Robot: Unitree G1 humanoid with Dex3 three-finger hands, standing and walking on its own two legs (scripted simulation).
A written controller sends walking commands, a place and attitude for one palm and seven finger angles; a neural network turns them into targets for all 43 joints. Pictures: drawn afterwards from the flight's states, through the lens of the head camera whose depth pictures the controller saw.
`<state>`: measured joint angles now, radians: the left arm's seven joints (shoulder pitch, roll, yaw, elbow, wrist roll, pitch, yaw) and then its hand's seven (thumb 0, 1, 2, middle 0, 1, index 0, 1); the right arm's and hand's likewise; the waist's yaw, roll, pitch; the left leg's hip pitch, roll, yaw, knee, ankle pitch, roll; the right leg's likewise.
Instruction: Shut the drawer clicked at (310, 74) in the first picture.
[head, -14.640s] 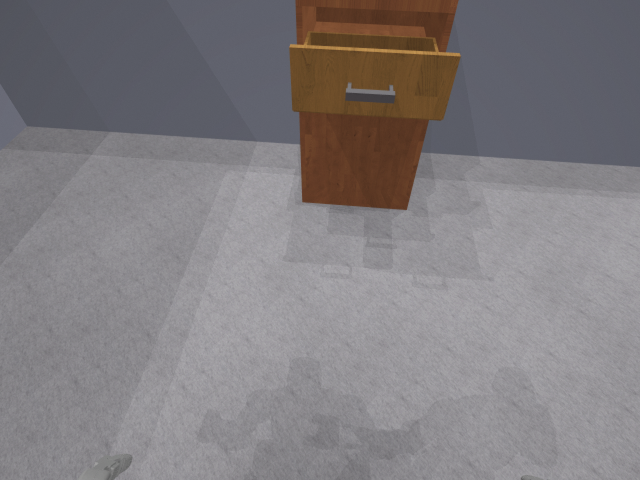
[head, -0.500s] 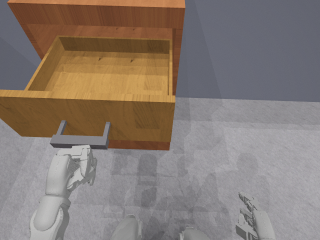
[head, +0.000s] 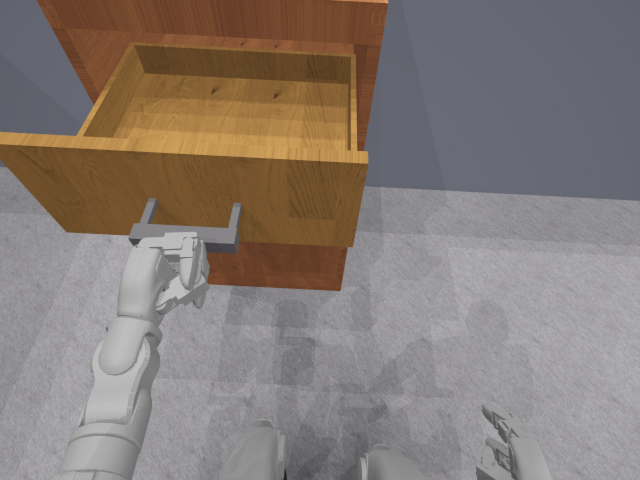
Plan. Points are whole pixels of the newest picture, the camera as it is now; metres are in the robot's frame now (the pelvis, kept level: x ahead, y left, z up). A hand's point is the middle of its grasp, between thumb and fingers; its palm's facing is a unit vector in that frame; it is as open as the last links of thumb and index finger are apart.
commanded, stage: push the drawer shut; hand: left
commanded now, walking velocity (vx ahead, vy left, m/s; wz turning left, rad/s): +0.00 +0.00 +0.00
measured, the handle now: (190, 223) +0.42 +0.19 +0.05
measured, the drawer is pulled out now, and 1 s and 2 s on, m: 0.24 0.11 0.00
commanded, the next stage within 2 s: none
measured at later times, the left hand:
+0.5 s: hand (219, 232) +0.41 +0.15 +0.05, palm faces -0.03 -1.00 -0.04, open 2.8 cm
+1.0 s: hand (228, 192) +0.47 +0.14 +0.05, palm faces -0.02 -1.00 -0.05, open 2.8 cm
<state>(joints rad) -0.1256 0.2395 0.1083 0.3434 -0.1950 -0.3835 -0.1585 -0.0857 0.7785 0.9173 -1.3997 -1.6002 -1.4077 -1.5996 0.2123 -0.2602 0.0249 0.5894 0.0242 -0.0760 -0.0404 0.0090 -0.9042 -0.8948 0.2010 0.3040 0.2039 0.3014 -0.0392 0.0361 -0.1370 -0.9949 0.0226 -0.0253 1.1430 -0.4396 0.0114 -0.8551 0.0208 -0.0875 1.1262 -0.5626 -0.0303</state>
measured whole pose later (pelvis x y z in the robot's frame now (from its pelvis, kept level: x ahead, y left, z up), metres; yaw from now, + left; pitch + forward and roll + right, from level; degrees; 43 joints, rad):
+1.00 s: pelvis +0.00 +0.00 +0.00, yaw -2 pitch +21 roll -2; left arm -0.69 0.33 0.26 0.96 -0.11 -0.45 -0.12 -0.06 0.85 0.93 -1.40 -1.60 -1.40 -1.60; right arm 0.31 -0.26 0.02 0.64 0.00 0.04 0.01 0.00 -0.91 -0.89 0.20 0.30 0.20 0.30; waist -0.12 0.03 -0.14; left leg -1.08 0.04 -0.01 1.15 -0.44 0.01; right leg -0.95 0.04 -0.07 1.14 -0.55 -0.03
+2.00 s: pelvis +0.00 +0.01 -0.02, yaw -4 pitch +28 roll -5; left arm -1.12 0.55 0.38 1.27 0.02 -0.39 -0.11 -0.03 0.85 0.96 -1.40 -1.60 -1.40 -1.60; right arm 0.40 -0.26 0.05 0.64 -0.05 0.08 0.04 0.00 -0.91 -0.89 0.20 0.30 0.20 0.30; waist -0.24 0.06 -0.12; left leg -1.27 0.06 -0.03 1.23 -0.46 0.02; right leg -1.12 0.06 -0.08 1.18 -0.55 -0.02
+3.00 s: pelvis +0.01 +0.02 -0.02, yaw -5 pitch +28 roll -5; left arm -0.96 0.49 0.38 1.08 -0.03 -0.34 -0.09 0.01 0.89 0.90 -1.40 -1.60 -1.40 -1.60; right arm 0.42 -0.25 0.05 0.63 -0.04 0.06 0.06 0.00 -0.90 -0.89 0.20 0.30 0.20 0.30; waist -0.21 0.07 -0.13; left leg -1.23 0.07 0.00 1.20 -0.46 0.03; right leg -1.09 0.06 -0.05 1.14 -0.53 -0.01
